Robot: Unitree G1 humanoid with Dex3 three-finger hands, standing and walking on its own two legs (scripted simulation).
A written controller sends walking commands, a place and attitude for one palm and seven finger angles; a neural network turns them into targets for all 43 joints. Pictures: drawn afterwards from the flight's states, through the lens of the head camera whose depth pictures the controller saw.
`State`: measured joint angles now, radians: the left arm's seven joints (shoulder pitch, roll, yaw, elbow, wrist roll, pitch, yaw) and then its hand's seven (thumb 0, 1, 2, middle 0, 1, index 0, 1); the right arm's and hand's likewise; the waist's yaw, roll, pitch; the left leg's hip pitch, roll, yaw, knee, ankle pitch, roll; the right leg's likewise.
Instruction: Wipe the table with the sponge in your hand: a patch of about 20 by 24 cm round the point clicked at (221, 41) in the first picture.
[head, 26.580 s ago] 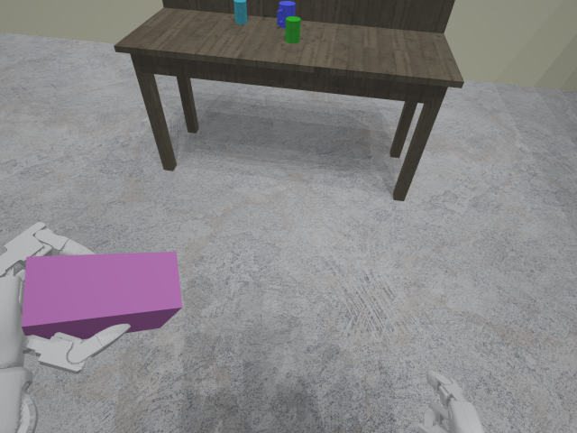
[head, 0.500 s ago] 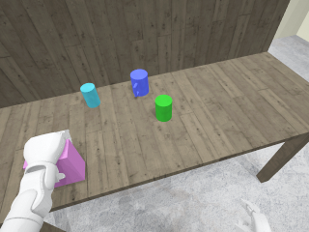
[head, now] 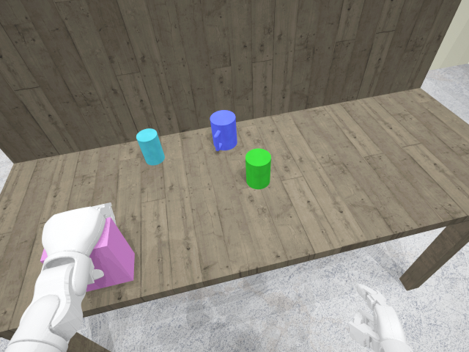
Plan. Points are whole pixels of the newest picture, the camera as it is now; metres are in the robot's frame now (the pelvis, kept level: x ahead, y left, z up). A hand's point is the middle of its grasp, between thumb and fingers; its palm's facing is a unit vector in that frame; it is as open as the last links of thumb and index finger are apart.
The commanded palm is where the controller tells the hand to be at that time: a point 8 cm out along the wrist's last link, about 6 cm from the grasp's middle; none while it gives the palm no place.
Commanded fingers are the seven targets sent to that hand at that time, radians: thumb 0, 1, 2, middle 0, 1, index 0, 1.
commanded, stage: lower the sponge onto the table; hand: left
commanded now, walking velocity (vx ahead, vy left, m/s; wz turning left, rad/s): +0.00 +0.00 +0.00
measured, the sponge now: (98, 262) +0.25 +0.31 -0.01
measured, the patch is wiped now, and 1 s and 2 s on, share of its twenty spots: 0.00 0.00 0.15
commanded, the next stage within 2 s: wipe forward along the first lane in 1.22 s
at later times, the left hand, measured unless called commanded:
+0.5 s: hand (91, 252) +0.25 +0.31 +0.02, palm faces -0.10 -0.04 -0.99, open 9.8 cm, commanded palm +0.24 +0.30 +0.08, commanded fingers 0.00 0.10 1.30 -1.20 -1.60 -1.20 -1.60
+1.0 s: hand (94, 257) +0.25 +0.32 +0.00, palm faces -0.10 -0.04 -0.99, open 9.8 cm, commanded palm +0.24 +0.31 +0.06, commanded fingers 0.00 0.10 1.30 -1.20 -1.60 -1.20 -1.60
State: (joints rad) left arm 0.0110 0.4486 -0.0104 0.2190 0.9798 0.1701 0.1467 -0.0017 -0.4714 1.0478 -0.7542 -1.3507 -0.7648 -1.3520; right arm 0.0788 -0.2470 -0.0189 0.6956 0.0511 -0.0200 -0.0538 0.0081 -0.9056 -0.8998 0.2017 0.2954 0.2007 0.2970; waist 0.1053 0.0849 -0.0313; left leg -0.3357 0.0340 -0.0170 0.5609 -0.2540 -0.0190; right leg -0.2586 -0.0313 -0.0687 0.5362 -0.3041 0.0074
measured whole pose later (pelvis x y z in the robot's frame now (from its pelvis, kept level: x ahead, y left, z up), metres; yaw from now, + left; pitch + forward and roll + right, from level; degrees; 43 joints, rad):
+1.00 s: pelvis -0.01 +0.01 -0.01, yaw -1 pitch +4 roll -1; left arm -0.01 0.43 0.01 0.37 1.00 0.15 0.22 0.00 -0.47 1.05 -0.75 -1.35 -0.76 -1.35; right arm 0.13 -0.25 -0.04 0.72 0.05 -0.01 -0.06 0.01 -0.91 -0.90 0.20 0.30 0.20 0.30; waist 0.08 0.07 -0.04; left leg -0.42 0.04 -0.01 0.62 -0.27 -0.01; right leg -0.34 -0.03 -0.06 0.59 -0.32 0.01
